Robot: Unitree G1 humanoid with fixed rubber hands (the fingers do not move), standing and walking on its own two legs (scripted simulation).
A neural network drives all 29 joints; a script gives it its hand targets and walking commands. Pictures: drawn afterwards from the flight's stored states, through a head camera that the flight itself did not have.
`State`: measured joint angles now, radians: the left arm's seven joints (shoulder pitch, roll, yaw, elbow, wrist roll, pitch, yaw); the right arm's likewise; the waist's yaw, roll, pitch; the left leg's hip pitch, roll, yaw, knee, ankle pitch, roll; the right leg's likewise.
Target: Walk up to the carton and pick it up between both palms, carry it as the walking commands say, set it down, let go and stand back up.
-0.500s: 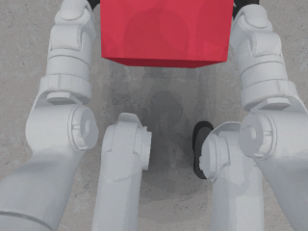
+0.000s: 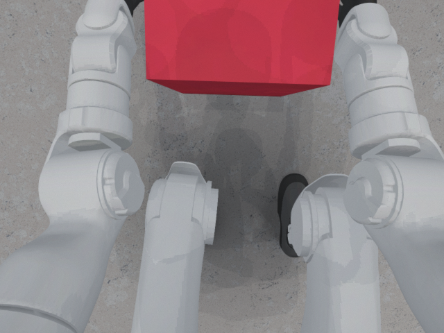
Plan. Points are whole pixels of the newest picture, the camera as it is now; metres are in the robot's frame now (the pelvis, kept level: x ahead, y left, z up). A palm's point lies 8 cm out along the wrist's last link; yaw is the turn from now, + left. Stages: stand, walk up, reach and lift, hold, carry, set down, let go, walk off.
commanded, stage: set down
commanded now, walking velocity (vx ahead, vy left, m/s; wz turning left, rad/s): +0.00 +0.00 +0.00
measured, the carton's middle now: out of the picture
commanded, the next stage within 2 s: none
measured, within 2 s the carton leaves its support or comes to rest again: neither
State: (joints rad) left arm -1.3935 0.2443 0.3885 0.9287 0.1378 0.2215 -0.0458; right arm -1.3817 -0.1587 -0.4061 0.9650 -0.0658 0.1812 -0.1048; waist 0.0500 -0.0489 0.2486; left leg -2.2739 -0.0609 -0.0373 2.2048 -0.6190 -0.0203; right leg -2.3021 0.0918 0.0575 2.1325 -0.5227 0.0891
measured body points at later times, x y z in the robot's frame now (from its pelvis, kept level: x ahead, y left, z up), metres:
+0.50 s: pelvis +0.00 +0.00 +0.00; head +0.36 +0.03 +0.26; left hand +0.54 +0.21 -0.16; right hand +0.56 -0.11 -0.17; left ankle +0.10 +0.12 -0.34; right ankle +0.13 -0.13 -0.34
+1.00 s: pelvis +0.00 +0.00 +0.01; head +0.36 +0.03 +0.28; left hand +0.54 +0.25 -0.15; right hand +0.56 -0.14 -0.15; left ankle +0.09 +0.12 -0.34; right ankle +0.13 -0.13 -0.34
